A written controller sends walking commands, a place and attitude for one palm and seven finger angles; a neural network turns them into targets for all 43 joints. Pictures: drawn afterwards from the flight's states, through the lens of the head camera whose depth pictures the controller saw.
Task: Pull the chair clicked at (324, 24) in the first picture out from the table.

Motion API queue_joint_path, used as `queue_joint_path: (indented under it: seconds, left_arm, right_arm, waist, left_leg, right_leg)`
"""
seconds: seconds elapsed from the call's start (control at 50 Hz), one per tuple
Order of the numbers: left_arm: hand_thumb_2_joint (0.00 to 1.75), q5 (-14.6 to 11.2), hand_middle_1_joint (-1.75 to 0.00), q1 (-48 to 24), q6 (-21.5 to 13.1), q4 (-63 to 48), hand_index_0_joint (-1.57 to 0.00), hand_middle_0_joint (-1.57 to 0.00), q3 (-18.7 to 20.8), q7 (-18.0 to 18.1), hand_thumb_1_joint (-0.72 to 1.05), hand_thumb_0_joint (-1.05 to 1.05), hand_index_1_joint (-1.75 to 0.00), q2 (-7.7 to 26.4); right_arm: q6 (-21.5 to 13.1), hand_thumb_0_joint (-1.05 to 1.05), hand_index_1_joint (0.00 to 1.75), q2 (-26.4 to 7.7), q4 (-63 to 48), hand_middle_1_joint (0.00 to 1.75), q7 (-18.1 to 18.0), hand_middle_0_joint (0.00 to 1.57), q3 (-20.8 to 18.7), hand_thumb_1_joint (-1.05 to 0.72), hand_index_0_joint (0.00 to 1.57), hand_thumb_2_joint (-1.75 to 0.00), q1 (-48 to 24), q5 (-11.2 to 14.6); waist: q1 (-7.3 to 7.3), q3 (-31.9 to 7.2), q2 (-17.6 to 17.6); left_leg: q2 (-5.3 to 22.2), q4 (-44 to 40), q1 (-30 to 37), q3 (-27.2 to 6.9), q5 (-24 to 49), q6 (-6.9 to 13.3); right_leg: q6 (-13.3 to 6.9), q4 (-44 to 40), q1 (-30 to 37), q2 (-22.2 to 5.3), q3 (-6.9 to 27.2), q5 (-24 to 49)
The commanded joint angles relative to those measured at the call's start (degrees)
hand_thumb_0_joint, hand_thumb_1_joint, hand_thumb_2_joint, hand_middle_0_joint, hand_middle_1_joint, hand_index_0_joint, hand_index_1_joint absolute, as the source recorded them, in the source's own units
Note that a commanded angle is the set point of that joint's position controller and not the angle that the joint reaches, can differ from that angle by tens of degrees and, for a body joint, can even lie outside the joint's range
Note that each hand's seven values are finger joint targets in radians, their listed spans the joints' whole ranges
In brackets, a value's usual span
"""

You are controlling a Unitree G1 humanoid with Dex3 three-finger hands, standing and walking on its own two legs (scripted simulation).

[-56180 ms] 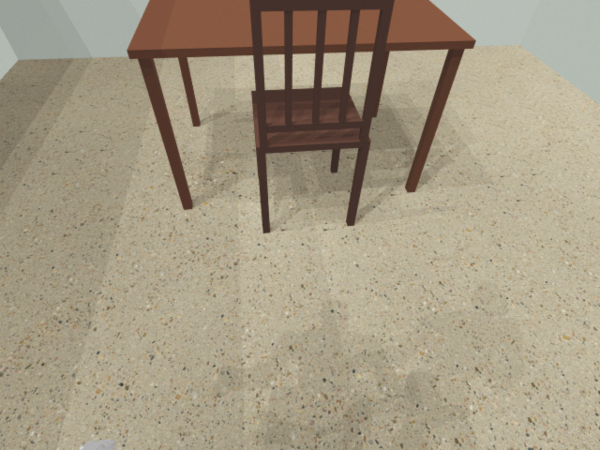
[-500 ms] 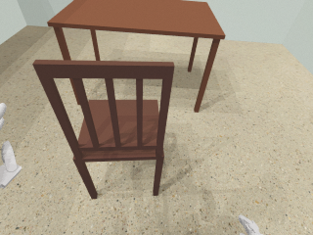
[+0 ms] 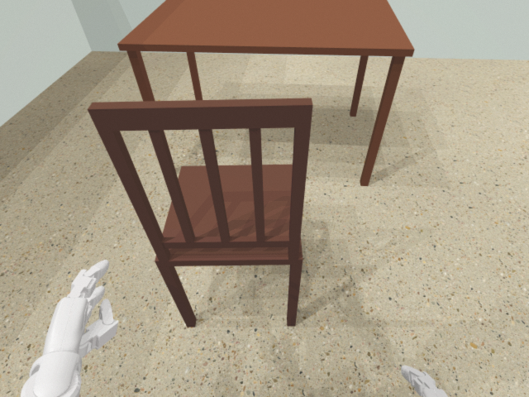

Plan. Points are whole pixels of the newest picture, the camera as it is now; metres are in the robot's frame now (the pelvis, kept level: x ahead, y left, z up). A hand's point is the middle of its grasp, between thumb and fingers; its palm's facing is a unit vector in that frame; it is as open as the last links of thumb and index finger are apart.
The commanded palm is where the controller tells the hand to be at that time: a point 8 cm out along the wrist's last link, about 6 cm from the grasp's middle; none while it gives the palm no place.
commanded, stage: let the arm hang, fingers relaxed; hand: left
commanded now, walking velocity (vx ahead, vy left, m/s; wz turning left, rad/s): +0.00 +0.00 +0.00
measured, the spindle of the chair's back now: (216, 192) +0.55 +0.15 -0.04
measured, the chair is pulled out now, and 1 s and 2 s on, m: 0.65 0.65 0.65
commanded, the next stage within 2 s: look to check the result in 0.98 s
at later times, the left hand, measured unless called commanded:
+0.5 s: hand out of the picture -0.08 +0.18 -0.16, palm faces +0.01 -0.97 -0.23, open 7.3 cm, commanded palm none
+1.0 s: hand out of the picture -0.01 +0.12 -0.17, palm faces +0.03 -0.99 -0.15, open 7.3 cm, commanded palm none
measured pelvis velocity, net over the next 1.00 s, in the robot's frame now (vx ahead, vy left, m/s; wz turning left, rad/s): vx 0.01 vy -0.03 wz -0.02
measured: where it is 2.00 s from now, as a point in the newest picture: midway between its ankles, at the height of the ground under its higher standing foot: outside the picture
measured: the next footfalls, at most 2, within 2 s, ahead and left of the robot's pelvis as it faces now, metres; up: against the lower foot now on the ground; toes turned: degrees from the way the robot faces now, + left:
none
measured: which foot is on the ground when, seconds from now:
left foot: down 0.00-1.00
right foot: down 0.00-1.00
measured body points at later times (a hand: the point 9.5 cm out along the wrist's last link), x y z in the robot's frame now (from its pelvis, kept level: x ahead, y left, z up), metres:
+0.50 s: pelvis +0.00 -0.01 +0.01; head +0.01 -0.02 +0.45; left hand -0.08 +0.23 -0.14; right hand -0.07 -0.22 -0.15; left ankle +0.02 +0.10 -0.73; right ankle +0.02 -0.12 -0.73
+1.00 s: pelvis +0.01 -0.03 +0.01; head +0.02 -0.04 +0.45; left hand -0.01 +0.17 -0.15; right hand -0.03 -0.21 -0.16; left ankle +0.02 +0.10 -0.73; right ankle +0.02 -0.12 -0.73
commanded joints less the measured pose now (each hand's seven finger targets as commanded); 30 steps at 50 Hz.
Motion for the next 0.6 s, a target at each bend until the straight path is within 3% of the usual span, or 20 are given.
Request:
queue_joint_path:
  seconds: [0.0,0.06,0.12,0.16,0.18,0.22,0.26,0.38,0.4,0.58]
  left_arm:
    - [0.9,0.15,-0.3,0.64,2.57,16.79,-0.2,-0.2,-6.29,-1.09,0.9,0.0,-0.3,0.26]
    - [0.9,-0.37,-0.3,0.9,2.58,28.11,-0.2,-0.2,-7.64,-0.92,0.9,0.0,-0.3,0.83]
    - [0.9,-0.78,-0.3,2.18,2.08,37.16,-0.2,-0.2,-8.61,-0.88,0.9,0.0,-0.3,1.01]
    - [0.9,-0.59,-0.3,4.21,1.98,40.11,-0.2,-0.2,-7.62,-0.57,0.9,0.0,-0.3,-1.58]
    - [0.9,-0.68,-0.3,4.56,1.98,41.55,-0.2,-0.2,-7.91,-0.58,0.9,0.0,-0.3,-1.32]
    - [0.9,-0.79,-0.3,4.47,2.05,44.04,-0.2,-0.2,-8.5,-0.72,0.9,0.0,-0.3,-1.4]
    - [0.9,-0.94,-0.3,4.69,2.07,46.06,-0.2,-0.2,-9.02,-0.78,0.9,0.0,-0.3,-1.66]
    - [0.9,-1.33,-0.3,7.48,2.12,51.05,-0.2,-0.2,-10.0,-0.53,0.9,0.0,-0.3,-2.59]
    - [0.9,-1.39,-0.3,7.84,2.13,51.48,-0.2,-0.2,-10.11,-0.43,0.9,0.0,-0.3,-2.63]
    - [0.9,-1.41,-0.3,9.9,1.94,53.98,-0.2,-0.2,-10.31,0.15,0.9,0.0,-0.3,-5.23]
  right_arm:
    - [1.75,0.0,0.3,-4.81,-1.18,0.3,0.18,0.2,-1.09,-0.9,0.2,-0.9,2.78,-1.06]
    - [2.06,0.0,0.3,-4.39,2.99,0.3,-0.04,0.2,-0.15,-0.9,0.2,-0.9,2.06,-0.98]
    - [2.3,0.0,0.3,-3.58,6.86,0.3,-0.41,0.2,0.22,-0.9,0.2,-0.9,3.98,-0.56]
    - [2.49,0.0,0.3,-1.42,8.55,0.3,-0.76,0.2,-0.11,-0.9,0.2,-0.9,6.1,-1.03]
    - [2.67,0.0,0.3,-0.6,9.26,0.3,-0.85,0.2,-0.33,-0.9,0.2,-0.9,7.14,-0.95]
    - [3.14,0.0,0.3,-0.88,10.51,0.3,-0.96,0.2,-0.56,-0.9,0.2,-0.9,9.0,-0.69]
    - [3.15,0.0,0.3,-0.66,12.0,0.3,-1.02,0.2,-0.49,-0.9,0.2,-0.9,11.08,-0.61]
    - [3.07,0.0,0.3,0.4,15.59,0.3,-1.46,0.2,0.11,-0.9,0.2,-0.9,15.16,-0.38]
    - [3.18,0.0,0.3,0.55,15.91,0.3,-1.51,0.2,0.1,-0.9,0.2,-0.9,15.49,-0.27]
    - [2.78,0.0,0.3,3.52,18.79,0.3,-1.81,0.2,0.56,-0.9,0.2,-0.9,17.96,-0.24]
  waist:
    - [-0.07,1.47,-9.56]
    - [0.87,2.97,0.82]
    - [0.7,3.67,3.57]
    - [0.63,2.26,8.49]
    - [0.54,2.3,7.69]
    - [0.25,4.8,2.24]
    - [0.0,5.46,0.02]
    - [0.0,6.71,-2.42]
    - [0.1,8.3,-1.61]
    - [0.23,8.81,-2.91]
  left_leg:
    - [5.3,-4.86,-0.18,-7.82,11.86,1.69]
    - [6.01,-9.02,-0.65,-7.68,9.18,1.44]
    - [5.9,-10.72,0.16,-7.13,3.34,1.11]
    - [5.85,-11.39,0.53,-6.67,-0.96,1.12]
    - [5.76,-11.72,0.28,-6.65,-3.02,1.15]
    - [6.02,-12.17,-0.37,-6.93,-6.03,1.52]
    - [5.99,-11.87,-0.33,-6.57,-6.46,1.6]
    - [6.15,-11.77,0.2,-6.42,-5.4,2.01]
    - [6.09,-11.92,-0.5,-6.11,-5.7,2.11]
    - [5.94,-11.7,-0.8,-5.65,-4.48,2.19]
  right_leg:
    - [-4.39,-4.36,2.7,-4.93,6.64,5.88]
    - [-3.05,-5.87,5.15,-3.47,6.71,3.78]
    - [-3.08,-8.42,6.01,-3.45,6.89,2.0]
    - [-3.47,-9.2,6.75,-3.37,6.18,0.83]
    - [-3.51,-9.49,6.72,-3.23,5.94,0.03]
    - [-3.51,-10.78,4.96,-3.19,5.7,-2.31]
    - [-3.63,-11.4,3.92,-3.55,5.95,-4.42]
    - [-3.88,-11.16,2.49,-3.51,5.94,-5.35]
    - [-3.99,-11.35,1.74,-3.33,6.02,-5.89]
    - [-4.02,-10.09,1.22,-3.32,6.07,-4.99]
